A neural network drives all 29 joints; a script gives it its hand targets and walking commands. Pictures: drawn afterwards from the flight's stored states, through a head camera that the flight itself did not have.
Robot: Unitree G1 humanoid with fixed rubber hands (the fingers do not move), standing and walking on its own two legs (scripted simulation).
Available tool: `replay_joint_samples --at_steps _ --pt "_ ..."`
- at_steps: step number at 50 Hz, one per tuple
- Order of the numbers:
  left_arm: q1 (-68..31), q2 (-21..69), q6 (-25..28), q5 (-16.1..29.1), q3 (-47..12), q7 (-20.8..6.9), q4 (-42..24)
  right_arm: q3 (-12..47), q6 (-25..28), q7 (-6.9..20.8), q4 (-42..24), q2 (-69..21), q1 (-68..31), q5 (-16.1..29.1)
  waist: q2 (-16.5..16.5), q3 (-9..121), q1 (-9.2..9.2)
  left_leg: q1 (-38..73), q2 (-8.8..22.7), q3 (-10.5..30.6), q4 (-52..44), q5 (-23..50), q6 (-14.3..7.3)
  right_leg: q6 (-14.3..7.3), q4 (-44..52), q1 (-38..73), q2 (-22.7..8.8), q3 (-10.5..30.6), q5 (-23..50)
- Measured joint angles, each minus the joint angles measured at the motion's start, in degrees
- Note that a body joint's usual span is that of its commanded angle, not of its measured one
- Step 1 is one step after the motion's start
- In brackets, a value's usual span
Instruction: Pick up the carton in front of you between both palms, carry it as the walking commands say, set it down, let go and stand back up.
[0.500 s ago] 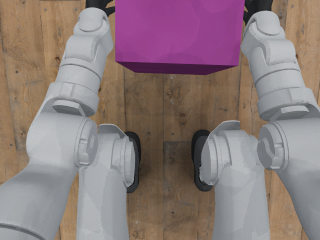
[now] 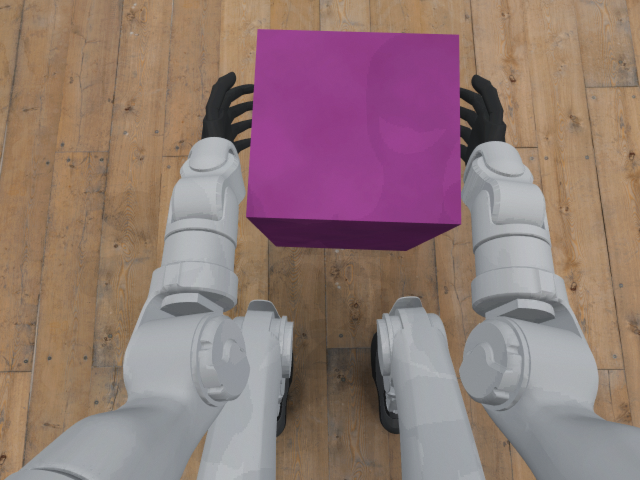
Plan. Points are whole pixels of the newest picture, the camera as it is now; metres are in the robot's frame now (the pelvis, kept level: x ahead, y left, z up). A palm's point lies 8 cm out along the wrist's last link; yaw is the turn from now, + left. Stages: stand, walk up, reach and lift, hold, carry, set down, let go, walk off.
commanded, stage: reach and lift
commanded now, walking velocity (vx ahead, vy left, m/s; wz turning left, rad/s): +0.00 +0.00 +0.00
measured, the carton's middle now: (347, 163) +0.49 -0.02 -0.12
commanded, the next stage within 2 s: none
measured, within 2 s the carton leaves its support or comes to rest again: neither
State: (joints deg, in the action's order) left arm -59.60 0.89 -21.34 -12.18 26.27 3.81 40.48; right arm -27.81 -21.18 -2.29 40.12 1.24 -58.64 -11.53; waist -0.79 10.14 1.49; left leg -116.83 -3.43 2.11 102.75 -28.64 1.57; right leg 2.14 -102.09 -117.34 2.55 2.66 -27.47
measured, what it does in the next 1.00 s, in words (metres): rises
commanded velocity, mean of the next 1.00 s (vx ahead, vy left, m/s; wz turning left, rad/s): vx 0.00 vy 0.00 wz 0.00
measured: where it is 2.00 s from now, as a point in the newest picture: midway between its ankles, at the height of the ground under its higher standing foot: (332, 400)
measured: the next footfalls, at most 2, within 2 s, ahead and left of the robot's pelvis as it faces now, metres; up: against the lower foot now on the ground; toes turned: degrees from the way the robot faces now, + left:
none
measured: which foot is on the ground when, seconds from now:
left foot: down 0.00-1.00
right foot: down 0.00-1.00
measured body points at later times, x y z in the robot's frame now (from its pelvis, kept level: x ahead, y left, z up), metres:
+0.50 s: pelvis +0.05 +0.00 +0.14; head +0.19 +0.00 +0.56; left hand +0.46 +0.14 +0.10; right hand +0.45 -0.17 +0.10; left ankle +0.11 +0.12 -0.45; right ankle +0.12 -0.13 -0.45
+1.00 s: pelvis +0.09 +0.00 +0.26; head +0.12 +0.00 +0.71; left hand +0.42 +0.15 +0.25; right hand +0.41 -0.16 +0.25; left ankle +0.11 +0.12 -0.45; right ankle +0.12 -0.13 -0.45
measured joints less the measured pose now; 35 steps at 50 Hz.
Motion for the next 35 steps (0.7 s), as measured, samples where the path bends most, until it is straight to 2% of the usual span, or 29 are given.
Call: replay_joint_samples --at_steps 10,21,35 --pt "10.9 2.1 -0.6 2.2 -3.2 0.0 -6.0 3.3 -0.8 -0.3 -5.3 -2.7 9.8 1.9 0.4 2.5 -0.46 12.0 0.4 0.1 -8.4 -0.8 -0.1 -0.4 8.1 11.8 -0.2 0.1 -0.9" --pt "19.0 3.8 0.1 1.8 -3.8 -0.5 -5.3 4.3 0.0 -0.3 -4.6 -4.8 17.9 1.2 0.1 4.2 -0.42 28.6 0.5 0.6 -19.9 -0.1 -0.4 -0.8 19.6 28.6 -0.6 -0.1 -0.3" --pt "30.1 6.1 0.7 1.3 -5.9 -1.1 -7.3 6.7 0.6 0.1 -7.0 -7.1 29.2 0.3 0.4 2.1 -0.89 53.3 1.1 0.6 -37.5 3.1 -1.1 -1.1 37.1 53.2 -0.9 0.5 2.8"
